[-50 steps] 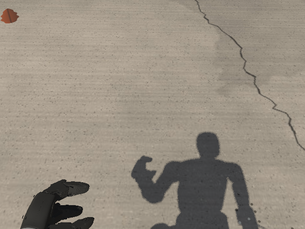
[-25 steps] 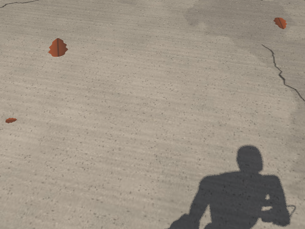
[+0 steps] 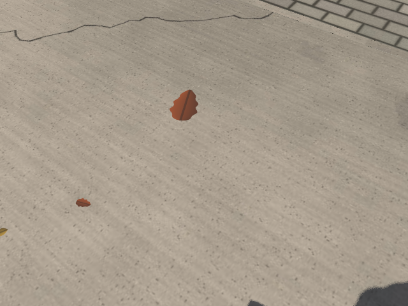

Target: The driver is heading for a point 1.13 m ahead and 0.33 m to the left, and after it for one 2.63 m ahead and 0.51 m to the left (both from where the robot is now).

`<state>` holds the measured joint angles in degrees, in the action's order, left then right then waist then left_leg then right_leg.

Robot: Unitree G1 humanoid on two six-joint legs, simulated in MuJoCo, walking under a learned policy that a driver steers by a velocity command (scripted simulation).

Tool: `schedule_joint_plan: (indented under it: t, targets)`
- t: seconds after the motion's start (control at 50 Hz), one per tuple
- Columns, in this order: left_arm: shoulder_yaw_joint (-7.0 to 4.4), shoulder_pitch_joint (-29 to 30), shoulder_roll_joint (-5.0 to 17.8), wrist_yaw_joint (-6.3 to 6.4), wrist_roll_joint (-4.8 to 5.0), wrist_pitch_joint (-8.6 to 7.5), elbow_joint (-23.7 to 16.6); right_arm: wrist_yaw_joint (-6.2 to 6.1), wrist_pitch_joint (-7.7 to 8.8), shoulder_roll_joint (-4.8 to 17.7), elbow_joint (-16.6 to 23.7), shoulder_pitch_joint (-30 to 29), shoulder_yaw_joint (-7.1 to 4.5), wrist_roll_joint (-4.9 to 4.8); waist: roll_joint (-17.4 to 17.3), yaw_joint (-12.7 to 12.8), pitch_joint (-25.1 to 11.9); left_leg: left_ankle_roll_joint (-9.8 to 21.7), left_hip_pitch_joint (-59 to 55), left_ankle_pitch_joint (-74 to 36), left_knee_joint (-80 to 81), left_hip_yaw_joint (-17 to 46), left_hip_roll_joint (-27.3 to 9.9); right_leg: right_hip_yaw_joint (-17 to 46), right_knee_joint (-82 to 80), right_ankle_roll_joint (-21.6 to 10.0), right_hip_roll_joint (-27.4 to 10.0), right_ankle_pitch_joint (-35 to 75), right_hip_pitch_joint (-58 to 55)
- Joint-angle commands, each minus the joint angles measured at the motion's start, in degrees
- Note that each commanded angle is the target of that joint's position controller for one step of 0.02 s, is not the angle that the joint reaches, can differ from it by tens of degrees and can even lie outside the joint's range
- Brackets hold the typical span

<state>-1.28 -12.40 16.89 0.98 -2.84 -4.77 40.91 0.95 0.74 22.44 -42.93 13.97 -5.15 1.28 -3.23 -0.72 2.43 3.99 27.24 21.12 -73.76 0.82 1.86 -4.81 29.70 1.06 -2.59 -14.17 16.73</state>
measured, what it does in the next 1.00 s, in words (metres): walks ahead, turning left: left foot, then right foot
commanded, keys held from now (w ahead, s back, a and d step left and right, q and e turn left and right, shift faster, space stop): q+shift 0.64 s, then shift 0.04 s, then e+shift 0.06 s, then w+e+shift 0.26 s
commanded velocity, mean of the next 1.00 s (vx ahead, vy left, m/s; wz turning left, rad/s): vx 0.25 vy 0.00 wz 0.66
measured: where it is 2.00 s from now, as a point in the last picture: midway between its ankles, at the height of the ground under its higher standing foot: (197, 143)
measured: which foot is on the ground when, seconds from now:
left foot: up 0.00-0.22, down 0.24-0.62, up 0.64-0.94, down 0.96-1.00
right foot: down 0.00-0.24, up 0.26-0.60, down 0.62-0.94, up 0.96-1.00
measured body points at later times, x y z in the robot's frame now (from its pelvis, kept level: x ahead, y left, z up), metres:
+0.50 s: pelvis +0.27 -0.04 +0.00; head +0.33 +0.00 +0.44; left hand +0.38 +0.30 -0.07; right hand +0.54 -0.23 -0.09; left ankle +0.32 +0.06 -0.73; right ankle +0.44 -0.16 -0.69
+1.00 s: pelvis +0.37 -0.05 +0.00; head +0.37 -0.04 +0.45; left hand +0.28 +0.22 -0.11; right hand +0.64 -0.18 -0.09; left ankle +0.25 +0.00 -0.74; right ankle +0.48 -0.12 -0.71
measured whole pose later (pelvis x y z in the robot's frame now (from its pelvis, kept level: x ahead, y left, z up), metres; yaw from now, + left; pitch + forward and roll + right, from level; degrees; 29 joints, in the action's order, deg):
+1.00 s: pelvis +0.37 -0.05 +0.00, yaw +37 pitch +2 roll +0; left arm -4.2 -18.0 15.9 0.2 0.4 1.2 39.7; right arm -0.7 1.6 14.9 -37.6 15.0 -2.0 2.0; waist 1.4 0.2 -2.4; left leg 1.5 9.0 18.1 -25.0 -0.5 0.6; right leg 6.8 40.5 -0.3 4.2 -18.6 25.9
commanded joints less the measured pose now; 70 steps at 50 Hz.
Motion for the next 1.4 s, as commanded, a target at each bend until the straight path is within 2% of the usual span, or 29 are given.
schedule_joint_plan:
  t: [0.02,0.04,0.12,0.18,0.22,0.24,0.26,0.28,0.3,0.34,0.44,0.6,0.64,0.66,0.68,0.72,0.78,0.88,0.92,0.94,0.96,0.98,1.0,1.04,1.28,1.32,1.36,1.38,1.4]
  targets:
    - [-2.32,0.5,4.1,0.34,4.23,-1.5,-1.7,0.29,-0.52,-1.6,7.7,-0.7,0.32,-5.85,14.6,-0.3,-1.8,-2.1,16.6,-1.4,4.1,3.4,-7.3,8.5,-10.2,-5.9,-12.6,37.7,-16.2]
    - [-2.45,4.0,4.5,0.92,4.57,-1.48,-2.5,0.4,-0.42,-1.7,8.6,-3.4,0.91,-6.19,13.1,-0.7,-1.1,-2.7,15.7,-4.1,9.3,1.7,-7.4,6.0,-12.7,-6.2,-12.5,35.1,-13.1]
    - [-4.3,7.5,9.7,2.51,3.95,-0.76,-2.4,2.34,0.32,-2.3,9.0,-3.9,1.21,-2.47,8.5,-1.7,-2.6,-3.7,-2.6,-23.9,33.5,-5.5,-2.9,-5.8,-12.3,-4.8,-8.2,38.7,-5.7]
    - [-5.48,6.9,12.9,2.34,5.86,-0.51,-2.5,3.0,-0.5,3.0,8.0,1.2,-1.25,-2.46,9.2,-5.3,-6.9,0.5,-13.2,-22.5,36.2,-7.8,1.6,-6.7,-0.8,-3.4,-9.0,54.4,-9.2]
    - [-5.28,7.7,11.5,1.66,6.06,0.21,-3.7,2.16,-1.03,7.8,5.7,12.1,-4.11,-2.69,5.1,-11.1,-11.3,4.9,-29.2,-26.6,41.1,-5.1,2.8,-5.9,20.2,-1.6,-7.4,42.7,-3.0]
    - [-3.52,3.5,4.9,0.66,3.8,0.49,-3.1,0.79,-1.08,8.5,5.9,9.4,-4.08,-3.63,-7.7,-7.1,-7.2,8.0,-34.3,-39.9,45.2,2.4,-0.8,-5.5,36.3,1.0,0.1,-10.3,7.7]
    - [-2.43,-5.2,3.3,-0.2,1.78,0.26,-4.7,0.54,-0.36,13.0,11.4,2.0,-3.75,-0.63,-16.8,0.5,-15.0,21.5,-44.7,-63.8,41.1,29.6,-14.9,1.6,58.0,4.1,7.9,-28.1,21.6]
    - [-2.96,-4.3,10.3,-0.9,2.81,-0.43,-6.3,1.32,0.19,11.7,14.3,1.1,-3.73,0.53,-9.8,-2.9,-28.7,26.8,-48.8,-39.8,51.3,44.3,-21.1,13.6,61.7,3.3,7.5,-22.0,25.3]
    - [-3.37,1.5,12.6,-0.89,3.76,-0.69,-7.4,1.56,0.51,10.4,15.4,-2.4,-3.49,-0.79,-2.4,-2.6,-22.4,23.3,-41.9,-26.5,54.7,42.4,-18.7,15.0,56.7,2.0,5.4,-17.2,25.7]
    - [-3.44,4.7,11.1,0.35,2.36,0.28,-7.1,0.71,0.6,6.0,15.7,-6.4,-2.24,-3.04,6.5,0.9,-12.2,18.1,-26.8,-27.7,54.5,34.7,-13.5,14.9,47.6,2.5,2.7,-14.0,23.2]
    - [-2.36,6.1,5.2,0.23,2.23,1.63,-6.4,-2.37,-1.9,6.6,15.0,-7.3,-3.16,-2.29,4.1,2.3,-11.8,12.1,-11.4,-45.7,50.8,23.7,-5.2,11.6,23.0,5.0,5.3,-7.5,9.9]
    - [-4.04,6.9,5.6,-0.67,3.09,2.39,-5.8,-2.87,-4.07,3.4,15.7,-9.0,-2.72,-2.98,-5.4,2.6,-9.7,3.5,-6.0,-12.4,45.2,29.8,0.2,13.1,-4.4,2.9,6.2,8.6,-4.4]
    - [-5.26,7.2,11.3,0.2,1.29,3.29,-7.3,-2.7,-3.93,-2.5,15.3,-2.3,-0.98,-2.44,12.1,-1.0,-10.5,-2.0,7.2,17.2,22.0,14.4,11.5,31.5,-10.8,-7.5,-15.0,15.2,-15.2]
    - [-5.48,7.7,11.4,0.13,-0.74,3.21,-7.3,-2.0,-2.97,2.7,16.7,-0.7,-2.29,-2.07,20.3,-3.3,-10.3,-4.3,10.5,15.1,11.1,12.2,7.0,43.9,-14.8,-14.5,-21.9,10.4,-9.0]
    - [-4.75,11.2,7.9,0.43,-0.26,3.2,-8.9,-1.97,-2.89,6.6,14.7,-0.7,-3.19,-2.34,16.1,-3.0,-7.4,-6.0,10.0,10.2,5.5,10.3,3.1,39.1,-14.6,-14.9,-18.7,4.2,-6.0]
    - [-3.58,12.5,5.0,0.77,1.42,3.92,-9.0,-2.77,-3.72,4.3,11.7,-1.1,-2.56,-1.71,8.5,-1.9,-5.2,-7.6,7.1,4.2,-0.1,8.4,3.1,28.4,-12.6,-11.1,-10.2,1.3,-2.1]
    - [-2.72,7.2,4.9,0.07,2.49,4.11,-6.2,-1.91,-2.79,-2.5,11.5,0.5,0.53,-0.59,9.5,-1.3,-8.2,-8.6,2.1,2.3,7.9,2.4,2.2,24.1,-15.5,-9.6,-5.4,-10.9,-2.0]
    - [-4.86,1.8,9.8,0.02,4.5,5.07,-6.1,-0.92,0.55,-0.7,11.8,-2.8,0.47,-1.5,16.6,-0.2,-4.1,-5.2,-13.3,7.1,40.3,-1.1,1.8,29.4,-19.0,-10.2,-4.6,-19.3,2.7]
    - [-4.86,3.3,8.8,0.51,5.1,5.17,-7.4,-1.29,1.55,-0.1,7.8,5.0,0.27,-1.07,14.9,-4.3,-1.7,-1.8,-26.6,-6.6,58.7,-3.3,1.7,27.1,-18.1,-6.0,0.4,-17.6,9.7]
    - [-4.44,5.4,6.1,0.52,5.41,4.73,-8.6,-1.77,1.88,1.8,4.9,11.8,-0.37,-0.79,10.9,-6.8,-3.1,-0.3,-40.3,-9.0,60.3,0.1,-4.1,22.8,-9.3,-1.9,4.2,-15.7,20.9]
    - [-2.48,2.3,-1.2,-0.26,5.75,3.62,-8.2,-2.11,2.17,1.4,4.9,12.8,-0.06,-1.22,-3.1,-5.6,-7.3,0.9,-47.6,1.2,56.5,14.3,-18.4,16.8,12.9,-1.7,7.6,-15.6,30.4]
    - [-3.28,4.1,1.8,-1.35,1.48,3.87,-10.8,-2.49,1.1,9.1,7.9,8.1,-1.19,2.73,-14.0,-6.0,-3.4,5.9,-37.8,25.4,64.7,29.3,-28.4,10.0,19.2,-1.8,6.3,-12.2,40.1]
    - [-4.44,10.7,5.7,-2.3,0.72,4.33,-12.2,-2.61,1.43,5.3,7.5,5.5,-0.92,3.06,-8.1,-5.7,2.5,6.9,-31.4,27.6,66.7,29.0,-27.3,12.7,25.4,-1.8,2.2,-6.1,41.7]
    - [-5.02,5.0,6.1,-4.34,1.06,4.84,-8.5,-2.2,2.73,1.5,7.7,1.1,0.63,1.71,-4.8,-1.2,2.8,3.0,-29.0,13.5,67.2,16.0,-20.2,11.7,31.0,-0.7,2.3,1.4,38.3]
    - [-1.88,18.1,2.8,-7.99,0.96,6.09,-11.6,-2.22,4.84,2.5,-1.2,11.3,0.37,1.55,-1.6,-4.1,9.2,0.6,-32.2,-20.8,68.8,-13.5,-17.6,-3.3,19.2,-7.5,-1.8,3.5,30.9]
    - [-1.86,13.6,3.1,-6.58,1.39,6.07,-10.6,-2.32,4.31,4.7,-2.1,11.2,0.16,1.31,-3.1,-0.6,3.9,0.0,-34.2,-61.7,57.7,-17.1,-17.7,-8.4,16.6,-11.1,4.1,-2.1,18.8]
    - [-4.02,-5.2,7.5,-5.1,2.0,5.09,-5.9,-2.06,2.83,8.8,-1.6,9.7,-0.78,0.99,-4.8,9.4,-7.9,0.5,-28.5,-79.9,31.6,-16.7,-19.2,-8.0,15.7,-14.2,10.5,-8.2,-4.8]
    - [-6.14,-17.4,11.7,-4.08,1.37,4.85,-1.7,-1.74,3.11,7.8,-0.4,8.0,-0.36,1.09,-1.3,15.0,-13.9,-1.2,-14.8,-65.2,12.9,-16.0,-17.2,-0.6,10.1,-15.4,9.9,-8.4,-24.7]
    - [-7.98,-12.2,19.7,-3.23,1.5,5.64,-1.7,-0.24,4.27,-2.2,4.5,8.3,2.04,-0.23,21.5,7.3,-16.2,-5.2,14.6,1.2,-12.2,-13.2,-3.7,35.4,-4.3,-21.2,-8.3,-25.8,-41.7]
